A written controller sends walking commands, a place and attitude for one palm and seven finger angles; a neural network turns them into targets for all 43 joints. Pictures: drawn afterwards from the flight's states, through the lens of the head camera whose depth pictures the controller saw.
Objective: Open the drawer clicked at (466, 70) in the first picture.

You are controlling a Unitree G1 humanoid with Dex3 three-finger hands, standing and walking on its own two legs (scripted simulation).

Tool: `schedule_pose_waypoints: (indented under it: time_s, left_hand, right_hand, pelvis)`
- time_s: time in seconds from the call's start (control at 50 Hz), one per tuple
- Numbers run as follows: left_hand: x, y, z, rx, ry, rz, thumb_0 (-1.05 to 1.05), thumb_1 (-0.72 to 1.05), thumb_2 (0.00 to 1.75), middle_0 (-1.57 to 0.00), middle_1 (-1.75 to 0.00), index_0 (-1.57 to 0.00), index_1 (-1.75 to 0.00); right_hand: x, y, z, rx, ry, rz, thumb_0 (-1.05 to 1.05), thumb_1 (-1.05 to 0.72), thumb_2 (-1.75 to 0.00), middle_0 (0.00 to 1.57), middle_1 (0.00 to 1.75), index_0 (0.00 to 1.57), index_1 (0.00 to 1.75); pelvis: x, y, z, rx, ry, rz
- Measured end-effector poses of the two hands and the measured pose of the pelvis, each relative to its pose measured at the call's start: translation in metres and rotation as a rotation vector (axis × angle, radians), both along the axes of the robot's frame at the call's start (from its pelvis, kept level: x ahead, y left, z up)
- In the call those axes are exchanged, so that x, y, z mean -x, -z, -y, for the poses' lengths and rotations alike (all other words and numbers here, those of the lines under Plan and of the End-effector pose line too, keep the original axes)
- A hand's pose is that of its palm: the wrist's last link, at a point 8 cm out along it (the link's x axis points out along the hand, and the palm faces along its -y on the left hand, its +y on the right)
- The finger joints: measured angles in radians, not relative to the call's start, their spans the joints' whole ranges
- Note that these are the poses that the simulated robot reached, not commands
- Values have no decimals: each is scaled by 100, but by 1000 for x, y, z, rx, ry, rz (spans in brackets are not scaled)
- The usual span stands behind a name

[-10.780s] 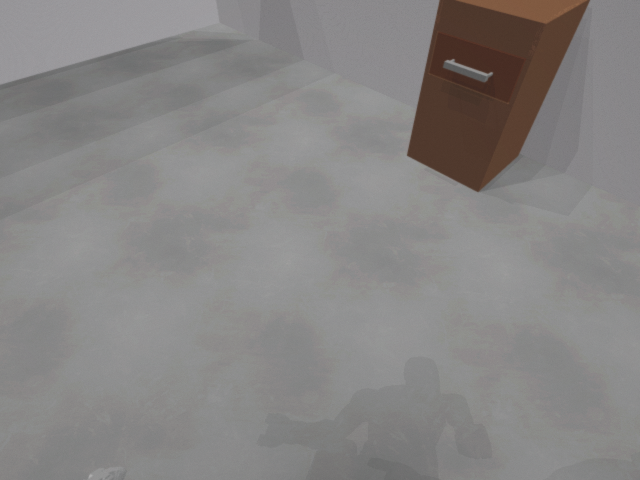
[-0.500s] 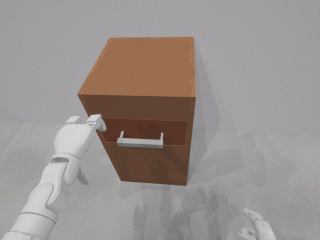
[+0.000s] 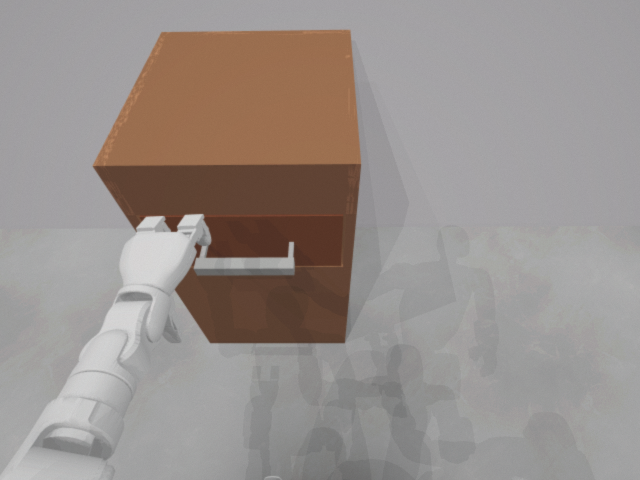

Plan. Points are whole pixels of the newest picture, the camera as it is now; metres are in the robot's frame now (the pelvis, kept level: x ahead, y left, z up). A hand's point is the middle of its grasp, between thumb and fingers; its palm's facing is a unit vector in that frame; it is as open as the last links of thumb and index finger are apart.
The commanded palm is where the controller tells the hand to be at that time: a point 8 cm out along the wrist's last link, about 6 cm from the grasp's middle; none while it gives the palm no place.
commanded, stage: move the hooked fingers above the handle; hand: left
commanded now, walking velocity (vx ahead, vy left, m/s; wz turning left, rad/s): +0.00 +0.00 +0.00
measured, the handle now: (246, 256) +0.54 +0.18 -0.18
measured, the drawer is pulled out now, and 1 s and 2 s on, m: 0.00 0.00 0.00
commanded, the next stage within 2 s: lower the fingers behind the handle in 1.56 s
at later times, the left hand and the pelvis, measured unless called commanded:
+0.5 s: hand (204, 269) +0.44 +0.21 -0.07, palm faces -0.05 -0.03 -1.00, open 13.8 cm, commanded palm +0.43 +0.20 -0.02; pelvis -0.01 +0.01 -0.04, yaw -1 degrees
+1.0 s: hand (231, 262) +0.49 +0.19 -0.13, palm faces -0.05 -0.03 -1.00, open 13.8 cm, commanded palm +0.47 +0.18 -0.07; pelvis -0.03 +0.02 -0.09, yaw -3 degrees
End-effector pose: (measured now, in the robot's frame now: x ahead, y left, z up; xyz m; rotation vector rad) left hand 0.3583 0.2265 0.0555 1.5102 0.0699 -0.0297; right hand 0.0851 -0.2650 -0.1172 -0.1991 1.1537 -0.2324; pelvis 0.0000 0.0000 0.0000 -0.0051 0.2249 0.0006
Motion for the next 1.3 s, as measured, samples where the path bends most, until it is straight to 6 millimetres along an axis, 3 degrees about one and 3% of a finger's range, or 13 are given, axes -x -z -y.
schedule_pose_waypoints:
  time_s: [0.32, 0.52, 0.78, 0.96, 1.1, 1.3]
  left_hand:
    - [-38, 46, 7, -18, -4, -6, 0, -49, 30, -32, -120, -32, -120]
    - [-61, 75, 13, -34, -13, 12, 0, -49, 30, -32, -120, -32, -120]
    - [-94, 110, 35, -35, 0, 5, 0, -49, 30, -32, -120, -32, -120]
    - [-113, 133, 35, -28, -22, 8, 0, -48, 30, -32, -120, -32, -120]
    - [-109, 130, 33, -32, -31, 17, 0, -48, 30, -32, -120, -32, -120]
    - [-99, 115, 42, -36, -10, -4, 0, -49, 30, -32, -120, -32, -120]
  right_hand:
    - [43, 25, -6, 1, 62, -109, 1, -90, -90, 20, 30, 20, 30]
    - [66, 42, -13, 11, 71, -160, 1, -90, -90, 20, 30, 20, 30]
    - [111, 63, -16, 36, 106, -250, 1, -90, -90, 20, 30, 20, 30]
    - [137, 80, -18, 36, 132, -303, 1, -90, -90, 20, 30, 20, 30]
    - [138, 84, -23, 8, 136, -320, 1, -90, -90, 20, 30, 20, 30]
    - [112, 74, -17, 11, 101, -252, 1, -90, -90, 20, 30, 20, 30]
  pelvis:
    - [2, 23, -8, 15, 10, -115]
    - [11, 44, -14, 30, 9, -187]
    - [22, 72, -18, 46, 13, -271]
    - [29, 93, -18, 52, 24, -327]
    - [28, 92, -17, 52, 26, -321]
    - [23, 79, -12, 49, 13, -289]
